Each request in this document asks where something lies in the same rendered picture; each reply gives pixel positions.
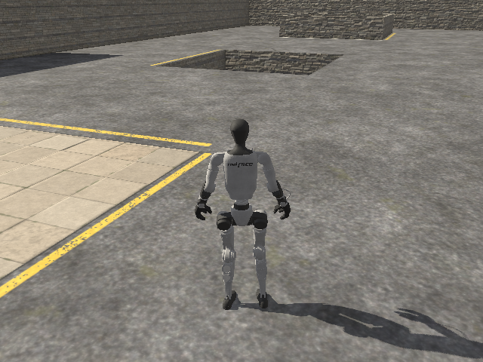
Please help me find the robot right shin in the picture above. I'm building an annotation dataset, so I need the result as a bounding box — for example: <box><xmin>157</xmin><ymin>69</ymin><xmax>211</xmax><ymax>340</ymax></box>
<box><xmin>255</xmin><ymin>247</ymin><xmax>267</xmax><ymax>298</ymax></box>

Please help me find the robot head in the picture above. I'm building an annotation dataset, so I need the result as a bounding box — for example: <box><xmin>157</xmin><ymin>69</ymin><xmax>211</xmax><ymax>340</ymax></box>
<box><xmin>227</xmin><ymin>119</ymin><xmax>253</xmax><ymax>155</ymax></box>

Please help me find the left robot forearm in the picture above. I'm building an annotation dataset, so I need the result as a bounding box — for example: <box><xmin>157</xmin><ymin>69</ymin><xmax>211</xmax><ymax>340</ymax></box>
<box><xmin>197</xmin><ymin>181</ymin><xmax>211</xmax><ymax>208</ymax></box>

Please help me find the robot right hand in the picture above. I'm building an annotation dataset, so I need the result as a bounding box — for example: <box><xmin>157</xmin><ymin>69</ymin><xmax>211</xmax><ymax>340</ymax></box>
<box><xmin>273</xmin><ymin>203</ymin><xmax>291</xmax><ymax>219</ymax></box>

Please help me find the right robot forearm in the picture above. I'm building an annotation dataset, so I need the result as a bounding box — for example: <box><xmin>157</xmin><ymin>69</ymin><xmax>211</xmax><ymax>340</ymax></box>
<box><xmin>272</xmin><ymin>180</ymin><xmax>288</xmax><ymax>207</ymax></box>

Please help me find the robot left hand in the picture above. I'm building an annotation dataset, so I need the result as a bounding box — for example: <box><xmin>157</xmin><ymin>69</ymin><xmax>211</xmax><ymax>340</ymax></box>
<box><xmin>195</xmin><ymin>205</ymin><xmax>212</xmax><ymax>220</ymax></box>

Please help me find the left robot upper arm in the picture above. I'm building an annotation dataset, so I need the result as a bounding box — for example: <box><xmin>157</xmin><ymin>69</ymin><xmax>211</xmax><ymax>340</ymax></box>
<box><xmin>204</xmin><ymin>152</ymin><xmax>225</xmax><ymax>193</ymax></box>

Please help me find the right robot upper arm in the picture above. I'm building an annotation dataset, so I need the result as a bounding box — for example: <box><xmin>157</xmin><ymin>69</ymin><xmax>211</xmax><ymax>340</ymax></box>
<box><xmin>256</xmin><ymin>152</ymin><xmax>279</xmax><ymax>192</ymax></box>

